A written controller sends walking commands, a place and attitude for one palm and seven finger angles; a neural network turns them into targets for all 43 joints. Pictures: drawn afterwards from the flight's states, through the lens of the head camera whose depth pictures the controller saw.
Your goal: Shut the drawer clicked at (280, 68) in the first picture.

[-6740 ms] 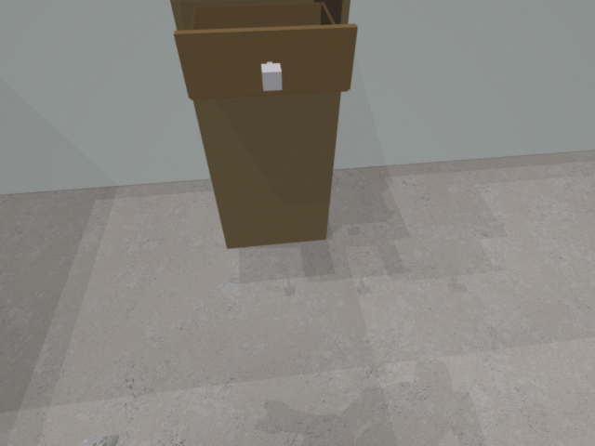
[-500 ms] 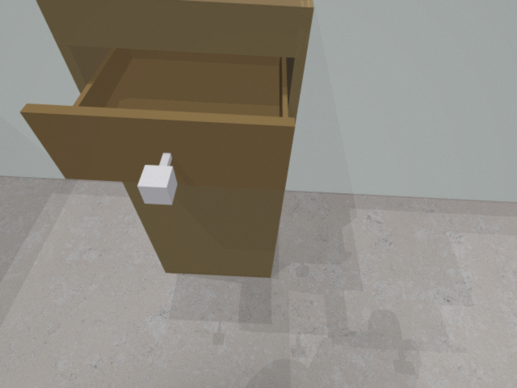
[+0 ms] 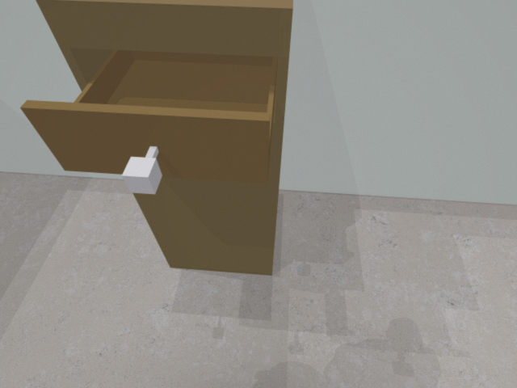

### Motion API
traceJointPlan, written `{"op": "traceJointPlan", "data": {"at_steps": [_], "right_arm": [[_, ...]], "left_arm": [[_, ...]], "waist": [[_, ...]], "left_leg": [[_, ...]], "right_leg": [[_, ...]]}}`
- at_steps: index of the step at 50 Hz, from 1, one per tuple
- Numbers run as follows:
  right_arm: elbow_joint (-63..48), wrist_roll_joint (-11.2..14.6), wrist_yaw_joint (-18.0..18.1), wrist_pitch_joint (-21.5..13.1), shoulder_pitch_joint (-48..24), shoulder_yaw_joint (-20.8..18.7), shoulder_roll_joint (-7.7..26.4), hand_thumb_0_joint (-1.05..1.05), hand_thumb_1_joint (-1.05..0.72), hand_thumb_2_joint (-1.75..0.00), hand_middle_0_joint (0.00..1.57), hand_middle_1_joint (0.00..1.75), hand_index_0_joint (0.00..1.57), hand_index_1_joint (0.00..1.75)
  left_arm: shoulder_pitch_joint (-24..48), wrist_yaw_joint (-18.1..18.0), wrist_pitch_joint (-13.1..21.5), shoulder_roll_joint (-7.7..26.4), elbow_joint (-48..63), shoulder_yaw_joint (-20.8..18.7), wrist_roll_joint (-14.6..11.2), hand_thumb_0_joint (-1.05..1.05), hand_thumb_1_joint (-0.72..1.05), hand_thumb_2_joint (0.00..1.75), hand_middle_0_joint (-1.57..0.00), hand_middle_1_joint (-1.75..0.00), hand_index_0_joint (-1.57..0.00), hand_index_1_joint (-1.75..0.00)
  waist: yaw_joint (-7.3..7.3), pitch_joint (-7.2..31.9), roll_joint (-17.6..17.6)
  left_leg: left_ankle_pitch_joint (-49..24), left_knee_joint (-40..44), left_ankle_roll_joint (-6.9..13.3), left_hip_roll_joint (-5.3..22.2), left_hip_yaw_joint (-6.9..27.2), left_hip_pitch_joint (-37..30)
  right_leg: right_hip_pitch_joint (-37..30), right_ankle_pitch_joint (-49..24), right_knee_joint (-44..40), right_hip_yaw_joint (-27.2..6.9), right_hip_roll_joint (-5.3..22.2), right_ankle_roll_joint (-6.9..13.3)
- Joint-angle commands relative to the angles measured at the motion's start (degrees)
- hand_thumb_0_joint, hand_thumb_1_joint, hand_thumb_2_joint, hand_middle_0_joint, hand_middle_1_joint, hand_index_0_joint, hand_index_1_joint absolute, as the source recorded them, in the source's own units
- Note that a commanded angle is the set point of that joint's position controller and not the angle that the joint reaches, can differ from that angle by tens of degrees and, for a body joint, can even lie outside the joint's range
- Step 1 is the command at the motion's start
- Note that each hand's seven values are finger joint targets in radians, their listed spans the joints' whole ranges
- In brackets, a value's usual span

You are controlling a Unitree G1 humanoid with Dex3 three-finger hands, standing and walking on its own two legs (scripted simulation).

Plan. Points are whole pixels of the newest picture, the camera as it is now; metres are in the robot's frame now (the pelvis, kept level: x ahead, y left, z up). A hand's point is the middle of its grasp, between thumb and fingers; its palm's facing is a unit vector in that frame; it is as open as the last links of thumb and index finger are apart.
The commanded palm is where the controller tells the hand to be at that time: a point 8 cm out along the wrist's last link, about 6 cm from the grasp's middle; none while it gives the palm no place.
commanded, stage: come to a stop and stand still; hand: left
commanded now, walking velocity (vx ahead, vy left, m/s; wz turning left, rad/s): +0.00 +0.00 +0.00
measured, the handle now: (147, 166) +0.41 +0.22 +0.10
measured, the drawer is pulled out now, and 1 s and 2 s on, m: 0.18 0.18 0.18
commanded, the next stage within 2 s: look again from close up in 0.38 s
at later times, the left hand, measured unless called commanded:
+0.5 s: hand out of the picture -0.02 +0.18 -0.18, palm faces +0.04 -0.99 -0.15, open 7.3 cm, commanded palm none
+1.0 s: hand out of the picture +0.01 +0.21 -0.17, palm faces +0.00 -0.97 -0.23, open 7.3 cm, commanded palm none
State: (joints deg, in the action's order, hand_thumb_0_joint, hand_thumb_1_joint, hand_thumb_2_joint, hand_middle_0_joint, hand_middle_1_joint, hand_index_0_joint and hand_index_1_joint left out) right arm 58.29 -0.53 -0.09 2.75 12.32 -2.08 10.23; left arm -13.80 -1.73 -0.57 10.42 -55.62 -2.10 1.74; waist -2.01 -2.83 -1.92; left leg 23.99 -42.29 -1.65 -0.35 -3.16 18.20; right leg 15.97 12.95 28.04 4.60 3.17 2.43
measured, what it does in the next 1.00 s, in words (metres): steps on the spot: left foot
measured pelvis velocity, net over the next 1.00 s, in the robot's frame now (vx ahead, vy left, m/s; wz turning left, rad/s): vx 0.00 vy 0.04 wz -0.02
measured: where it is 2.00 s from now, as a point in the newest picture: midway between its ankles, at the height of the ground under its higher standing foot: outside the picture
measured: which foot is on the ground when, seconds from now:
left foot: up 0.00-0.06, down 0.08-1.00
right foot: down 0.00-1.00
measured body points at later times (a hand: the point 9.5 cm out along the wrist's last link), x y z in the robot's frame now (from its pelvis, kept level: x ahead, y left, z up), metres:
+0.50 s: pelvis -0.01 +0.03 +0.00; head +0.00 +0.03 +0.45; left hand -0.02 +0.24 -0.17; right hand -0.01 -0.19 -0.16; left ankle -0.02 +0.14 -0.74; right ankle +0.01 -0.09 -0.74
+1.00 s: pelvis +0.00 +0.04 +0.00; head +0.00 +0.02 +0.45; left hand +0.01 +0.26 -0.15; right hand -0.02 -0.17 -0.18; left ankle -0.02 +0.14 -0.74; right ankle +0.01 -0.09 -0.74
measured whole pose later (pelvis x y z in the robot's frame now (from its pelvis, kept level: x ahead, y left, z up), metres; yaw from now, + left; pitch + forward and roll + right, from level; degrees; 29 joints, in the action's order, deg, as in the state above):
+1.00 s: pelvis +0.00 +0.04 +0.00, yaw -1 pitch -2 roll +1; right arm 63.5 -0.7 0.9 -1.6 18.5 1.6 8.4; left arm -15.6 -1.9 0.4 8.2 -62.9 0.6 0.5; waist 0.3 -1.7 2.0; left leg 16.1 -25.6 1.7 -0.9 -4.8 7.8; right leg 12.5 14.4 28.7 1.4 2.7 -0.8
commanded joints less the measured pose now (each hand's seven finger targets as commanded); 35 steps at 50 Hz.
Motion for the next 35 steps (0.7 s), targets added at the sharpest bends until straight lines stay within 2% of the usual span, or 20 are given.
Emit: {"op": "traceJointPlan", "data": {"at_steps": [1,2,3,4,5,7,10,12,13,14,17,20,23,24,25,26,27,28,32,35], "right_arm": [[-1.5,-0.3,0.6,-1.9,6.6,-0.2,1.7,0.0,-0.9,-0.9,0.2,0.3,0.2,0.3],[-0.7,-0.3,0.9,-2.3,8.4,-0.2,2.7,0.0,-0.9,-0.9,0.2,0.3,0.2,0.3],[-0.9,-0.6,1.1,-2.5,8.9,-0.6,5.0,0.0,-0.9,-0.9,0.2,0.3,0.2,0.3],[-2.1,-1.1,1.3,-2.5,7.8,-0.8,8.0,0.0,-0.9,-0.9,0.2,0.3,0.2,0.3],[-2.5,-1.1,1.5,-2.5,5.5,-0.5,7.8,0.0,-0.9,-0.9,0.2,0.3,0.2,0.3],[-2.2,-1.0,2.0,-3.2,1.8,0.4,5.7,0.0,-0.9,-0.9,0.2,0.3,0.2,0.3],[-1.4,-0.6,2.3,-3.5,1.6,0.8,5.0,0.0,-0.9,-0.9,0.2,0.3,0.2,0.3],[-0.7,-0.2,2.2,-4.0,3.5,0.9,4.1,0.0,-0.9,-0.9,0.2,0.3,0.2,0.3],[0.0,-0.1,2.2,-3.7,4.3,0.9,3.8,0.0,-0.9,-0.9,0.2,0.3,0.2,0.3],[0.8,-0.1,2.2,-3.5,4.6,1.0,3.9,0.0,-0.9,-0.9,0.2,0.3,0.2,0.3],[2.5,-0.1,2.1,-3.6,6.0,1.5,3.1,0.0,-0.9,-0.9,0.2,0.3,0.2,0.3],[3.6,-0.2,2.1,-4.0,6.6,1.8,2.7,0.0,-0.9,-0.9,0.2,0.3,0.2,0.3],[4.4,-0.1,2.2,-4.1,7.1,2.0,2.2,0.0,-0.9,-0.9,0.2,0.3,0.2,0.3],[-0.1,0.4,1.4,-4.8,0.0,1.5,5.2,0.0,-0.9,-0.9,0.2,0.3,0.2,0.3],[-1.2,0.2,1.3,-4.0,4.6,1.5,1.7,0.0,-0.9,-0.9,0.2,0.3,0.2,0.3],[-0.5,0.0,1.1,-4.0,7.6,1.6,1.8,0.0,-0.9,-0.9,0.2,0.3,0.2,0.3],[-0.3,-0.2,0.9,-4.4,9.6,1.7,2.0,0.0,-0.9,-0.9,0.2,0.3,0.2,0.3],[0.1,-0.4,0.9,-4.8,9.9,1.7,2.2,0.0,-0.9,-0.9,0.2,0.3,0.2,0.3],[-0.6,-0.1,1.4,-4.8,9.0,2.0,3.4,0.0,-0.9,-0.9,0.2,0.3,0.2,0.3],[0.3,-0.2,1.4,-4.9,9.6,2.2,3.6,0.0,-0.9,-0.9,0.2,0.3,0.2,0.3]], "left_arm": [[-1.6,-0.5,0.1,10.4,1.3,-2.7,-0.5,0.0,0.9,0.9,-0.2,-0.3,-0.2,-0.3],[-1.2,-0.4,-0.2,8.5,1.2,-2.2,-0.6,0.0,0.9,0.9,-0.2,-0.3,-0.2,-0.3],[-1.6,-0.1,-0.6,5.7,1.7,-1.7,-0.6,0.0,0.9,0.9,-0.2,-0.3,-0.2,-0.3],[-2.3,0.1,-0.7,2.8,2.3,-1.1,-0.8,0.0,0.9,0.9,-0.2,-0.3,-0.2,-0.3],[-1.3,0.2,-0.4,2.8,2.1,-0.7,-0.6,0.0,0.9,0.9,-0.2,-0.3,-0.2,-0.3],[-2.2,0.5,-0.4,2.2,-0.3,-0.3,-0.4,0.0,0.9,0.9,-0.2,-0.3,-0.2,-0.3],[-5.9,0.7,0.3,1.9,-3.2,0.3,-0.5,0.0,0.9,0.9,-0.2,-0.3,-0.2,-0.3],[-7.2,0.5,1.1,3.5,-4.7,0.7,-0.7,0.0,0.9,0.9,-0.2,-0.3,-0.2,-0.3],[-5.9,0.4,1.3,4.0,-4.8,0.6,-0.7,0.0,0.9,0.9,-0.2,-0.3,-0.2,-0.3],[-5.6,0.3,1.4,3.8,-5.1,0.8,-0.9,0.0,0.9,0.9,-0.2,-0.3,-0.2,-0.3],[-5.3,0.1,1.4,3.3,-5.8,1.1,-1.0,0.0,0.9,0.9,-0.2,-0.3,-0.2,-0.3],[-5.8,0.0,1.3,2.6,-6.5,1.2,-1.0,0.0,0.9,0.9,-0.2,-0.3,-0.2,-0.3],[-6.4,-0.1,1.3,2.2,-7.3,1.2,-1.0,0.0,0.9,0.9,-0.2,-0.3,-0.2,-0.3],[-12.1,-2.6,2.7,4.4,-9.5,1.6,-0.4,0.0,0.9,0.9,-0.2,-0.3,-0.2,-0.3],[-9.0,-2.1,3.4,6.5,-6.9,1.4,-0.8,0.0,0.9,0.9,-0.2,-0.3,-0.2,-0.3],[-6.3,-1.5,3.6,6.3,-5.6,1.5,-0.8,0.0,0.9,0.9,-0.2,-0.3,-0.2,-0.3],[-5.3,-1.3,3.4,5.4,-4.8,1.6,-0.8,0.0,0.9,0.9,-0.2,-0.3,-0.2,-0.3],[-5.2,-1.0,3.0,5.4,-4.6,1.6,-1.0,0.0,0.9,0.9,-0.2,-0.3,-0.2,-0.3],[-5.9,-0.5,2.3,3.0,-5.3,2.2,-1.1,0.0,0.9,0.9,-0.2,-0.3,-0.2,-0.3],[-5.7,-0.4,2.1,3.0,-5.6,2.3,-1.2,0.0,0.9,0.9,-0.2,-0.3,-0.2,-0.3]], "waist": [[2.17,5.2,-5.6],[2.78,4.5,-3.2],[2.73,3.3,4.4],[1.87,1.4,12.6],[1.59,-0.5,11.9],[0.15,-1.0,13.6],[-0.79,0.4,7.5],[0.13,2.3,3.3],[1.17,1.7,0.0],[1.24,1.1,-2.0],[1.61,-0.8,-0.6],[1.3,-1.3,2.0],[1.11,-1.7,2.2],[-1.3,-3.8,1.0],[2.79,1.9,1.8],[3.82,3.3,2.4],[4.25,3.2,6.0],[3.46,3.4,10.6],[2.34,-2.2,2.5],[2.01,-3.4,2.2]], "left_leg": [[-9.2,16.3,1.1,-0.3,-1.6,-10.0],[-10.3,20.3,1.7,1.9,-0.3,-13.8],[-9.0,23.9,3.8,8.2,7.6,-13.3],[-8.3,27.5,7.7,15.5,14.6,-7.8],[-7.6,29.5,10.1,16.8,16.9,-1.2],[-13.4,29.2,9.8,13.5,12.6,0.4],[-18.4,24.1,7.8,10.3,8.2,-1.0],[-18.3,20.6,5.1,6.8,5.6,-3.6],[-15.8,21.0,4.2,6.5,5.1,-4.1],[-14.7,20.3,3.6,6.1,4.6,-5.2],[-13.0,22.0,3.3,6.1,4.6,-5.9],[-12.3,23.7,3.5,6.4,5.0,-4.8],[-11.6,24.5,3.6,6.5,5.1,-4.3],[-15.0,12.1,1.4,6.6,2.1,-2.0],[-4.6,13.2,1.4,3.2,2.9,-4.3],[-6.0,14.7,1.8,3.6,3.4,-6.4],[-9.6,16.7,2.4,4.7,4.3,-6.6],[-12.1,17.9,3.3,5.8,4.8,-5.7],[-9.5,21.8,4.3,6.3,6.5,-1.0],[-9.6,23.4,4.5,6.2,6.7,-0.8]], "right_leg": [[1.1,-1.0,-7.7,-11.9,10.4,5.0],[4.3,3.7,-5.1,-10.3,7.7,3.1],[8.0,9.5,0.2,-6.8,3.2,0.7],[8.5,11.9,4.4,-2.0,-0.2,-1.4],[5.2,12.5,7.5,-0.9,-1.0,-1.9],[1.3,9.7,10.7,-2.4,-0.1,-1.6],[-3.6,1.8,1.8,-3.7,0.4,-1.9],[-5.8,-7.3,-4.0,-7.6,3.3,-1.1],[-5.2,-8.0,-4.2,-8.3,3.6,-0.8],[-3.9,-7.7,-5.0,-8.7,3.9,-0.5],[-2.1,-3.0,-6.6,-8.4,3.6,-0.5],[-3.3,-2.1,-6.6,-7.6,2.9,-0.7],[-4.2,-2.4,-6.9,-7.3,2.6,-0.7],[-2.8,-22.2,-5.9,-10.2,6.1,-1.1],[-3.0,-9.9,-7.5,-14.2,8.6,0.9],[-0.4,1.7,-7.2,-12.9,7.0,1.9],[0.4,4.2,-5.3,-10.5,4.8,1.7],[-1.0,2.2,-3.2,-8.0,3.1,1.1],[-2.8,1.0,-3.0,-6.8,1.7,0.2],[-3.4,0.0,-2.8,-6.5,1.7,-0.1]]}}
